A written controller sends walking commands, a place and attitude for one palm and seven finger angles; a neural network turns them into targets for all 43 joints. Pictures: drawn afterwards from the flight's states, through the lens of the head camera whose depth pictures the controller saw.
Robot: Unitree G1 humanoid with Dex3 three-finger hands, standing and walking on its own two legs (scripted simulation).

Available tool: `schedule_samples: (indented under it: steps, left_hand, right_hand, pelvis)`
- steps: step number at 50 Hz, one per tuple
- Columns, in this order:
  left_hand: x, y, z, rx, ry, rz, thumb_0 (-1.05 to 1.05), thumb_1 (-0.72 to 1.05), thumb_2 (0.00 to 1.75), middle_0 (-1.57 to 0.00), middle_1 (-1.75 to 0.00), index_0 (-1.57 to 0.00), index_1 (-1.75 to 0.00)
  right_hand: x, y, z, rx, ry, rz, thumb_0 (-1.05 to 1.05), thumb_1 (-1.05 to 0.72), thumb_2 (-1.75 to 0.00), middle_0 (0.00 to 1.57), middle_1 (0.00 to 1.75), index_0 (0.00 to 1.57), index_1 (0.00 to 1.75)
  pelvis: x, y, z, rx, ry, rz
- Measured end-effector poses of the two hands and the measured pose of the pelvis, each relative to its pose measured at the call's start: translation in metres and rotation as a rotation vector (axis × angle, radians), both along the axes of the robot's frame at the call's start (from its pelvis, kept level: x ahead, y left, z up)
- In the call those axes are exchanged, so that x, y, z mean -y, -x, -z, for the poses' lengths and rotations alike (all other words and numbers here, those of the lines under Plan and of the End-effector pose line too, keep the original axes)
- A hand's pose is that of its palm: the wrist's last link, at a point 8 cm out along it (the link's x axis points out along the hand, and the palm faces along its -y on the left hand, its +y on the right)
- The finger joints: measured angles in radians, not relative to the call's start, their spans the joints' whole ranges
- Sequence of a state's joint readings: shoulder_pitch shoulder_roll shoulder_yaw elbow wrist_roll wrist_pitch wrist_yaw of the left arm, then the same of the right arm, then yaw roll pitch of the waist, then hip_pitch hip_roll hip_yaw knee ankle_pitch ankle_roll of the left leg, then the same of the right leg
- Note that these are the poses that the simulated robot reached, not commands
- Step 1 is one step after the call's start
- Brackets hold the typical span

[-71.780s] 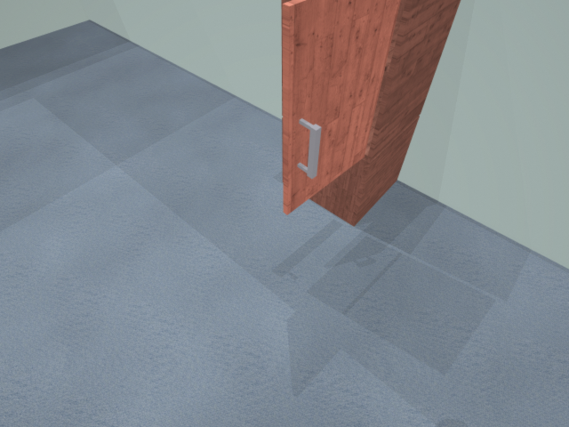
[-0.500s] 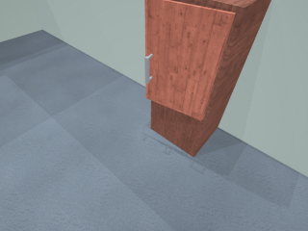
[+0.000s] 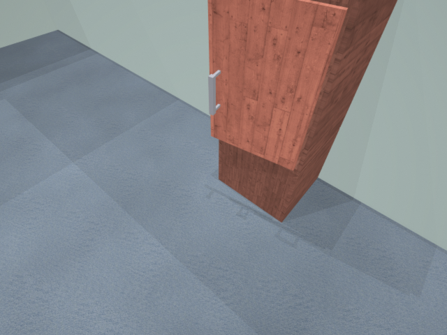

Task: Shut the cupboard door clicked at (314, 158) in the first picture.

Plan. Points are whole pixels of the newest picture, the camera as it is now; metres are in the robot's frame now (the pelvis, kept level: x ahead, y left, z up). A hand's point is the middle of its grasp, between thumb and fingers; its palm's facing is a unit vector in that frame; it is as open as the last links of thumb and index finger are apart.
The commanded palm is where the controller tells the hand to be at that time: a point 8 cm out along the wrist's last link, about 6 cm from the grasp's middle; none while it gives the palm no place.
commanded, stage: look to check the result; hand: left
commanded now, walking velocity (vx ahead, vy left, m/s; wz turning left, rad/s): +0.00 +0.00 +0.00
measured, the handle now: (215, 93) +0.91 +0.07 -0.10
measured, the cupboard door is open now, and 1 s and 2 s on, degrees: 10 10 10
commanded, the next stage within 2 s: walk to a spot facing it in 0.24 s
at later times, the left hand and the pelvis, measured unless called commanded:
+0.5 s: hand out of the picture +0.02 +0.17 -0.18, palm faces +0.05 -0.98 -0.21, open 7.4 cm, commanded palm none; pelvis +0.02 -0.01 +0.00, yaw +2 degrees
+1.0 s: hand out of the picture +0.07 +0.23 -0.16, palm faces +0.30 -0.91 -0.27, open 7.4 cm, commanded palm none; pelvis +0.01 -0.01 +0.00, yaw +19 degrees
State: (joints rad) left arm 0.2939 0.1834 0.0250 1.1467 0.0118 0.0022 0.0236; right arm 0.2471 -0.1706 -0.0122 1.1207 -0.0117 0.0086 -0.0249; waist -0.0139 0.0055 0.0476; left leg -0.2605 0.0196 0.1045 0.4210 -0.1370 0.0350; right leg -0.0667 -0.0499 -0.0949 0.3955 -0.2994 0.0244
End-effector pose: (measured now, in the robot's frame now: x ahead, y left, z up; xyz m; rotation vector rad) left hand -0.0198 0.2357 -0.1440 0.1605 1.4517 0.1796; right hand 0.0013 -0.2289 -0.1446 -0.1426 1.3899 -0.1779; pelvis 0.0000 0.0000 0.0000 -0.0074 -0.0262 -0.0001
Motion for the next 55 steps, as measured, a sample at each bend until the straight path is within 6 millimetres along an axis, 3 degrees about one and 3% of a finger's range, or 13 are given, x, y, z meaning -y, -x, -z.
schedule_samples:
  steps: [11, 25, 30, 36, 42, 48, 52, 55]
  left_hand:
    - [0.007, -0.008, 0.000, -0.006, 0.008, 0.000, 0.00, 0.91, 0.90, -0.20, -0.30, -0.20, -0.30]
    - [0.014, -0.030, 0.006, 0.030, 0.010, -0.023, 0.00, 0.91, 0.90, -0.20, -0.30, -0.20, -0.30]
    - [0.007, -0.031, 0.016, 0.065, 0.003, -0.080, 0.00, 0.91, 0.90, -0.20, -0.30, -0.20, -0.30]
    - [-0.015, -0.034, 0.034, 0.091, 0.000, -0.143, 0.00, 0.91, 0.90, -0.20, -0.30, -0.20, -0.30]
    - [-0.034, -0.054, 0.009, 0.173, -0.042, -0.159, 0.01, 0.91, 0.90, -0.20, -0.30, -0.20, -0.30]
    - [-0.040, -0.068, -0.013, 0.278, -0.092, -0.196, 0.00, 0.91, 0.90, -0.20, -0.30, -0.20, -0.30]
    - [-0.031, -0.064, -0.020, 0.304, -0.120, -0.237, 0.00, 0.91, 0.90, -0.20, -0.30, -0.20, -0.30]
    - [-0.018, -0.048, -0.022, 0.306, -0.147, -0.280, 0.00, 0.91, 0.90, -0.20, -0.30, -0.20, -0.30]
  right_hand:
    - [0.008, -0.025, -0.002, 0.029, 0.007, -0.018, 0.00, -0.91, -0.90, 0.20, 0.30, 0.20, 0.30]
    - [0.016, -0.032, 0.001, 0.002, 0.019, -0.034, 0.00, -0.91, -0.90, 0.20, 0.30, 0.20, 0.30]
    - [0.012, -0.036, 0.010, -0.031, 0.019, -0.072, 0.00, -0.91, -0.90, 0.20, 0.30, 0.20, 0.30]
    - [0.002, -0.062, 0.015, 0.001, 0.046, -0.141, 0.00, -0.91, -0.90, 0.20, 0.30, 0.20, 0.30]
    - [-0.003, -0.081, 0.002, 0.031, 0.051, -0.221, 0.00, -0.91, -0.90, 0.20, 0.30, 0.20, 0.30]
    - [0.005, -0.106, -0.005, 0.050, 0.046, -0.299, 0.00, -0.91, -0.90, 0.21, 0.30, 0.20, 0.30]
    - [0.018, -0.129, -0.004, 0.067, 0.041, -0.350, 0.00, -0.91, -0.90, 0.21, 0.30, 0.20, 0.30]
    - [0.029, -0.151, 0.003, 0.081, 0.031, -0.388, 0.00, -0.91, -0.90, 0.21, 0.30, 0.20, 0.30]
  pelvis:
    - [0.004, -0.009, -0.001, -0.001, -0.005, 0.001]
    - [0.009, -0.018, 0.003, -0.012, -0.003, -0.031]
    - [0.006, -0.018, 0.014, -0.006, 0.017, -0.088]
    - [-0.009, -0.021, 0.029, -0.006, 0.008, -0.158]
    - [-0.011, -0.011, 0.014, -0.046, 0.016, -0.220]
    - [0.001, -0.009, 0.005, -0.071, 0.029, -0.297]
    - [0.016, -0.011, 0.005, -0.078, 0.035, -0.355]
    - [0.032, -0.016, 0.010, -0.089, 0.021, -0.399]
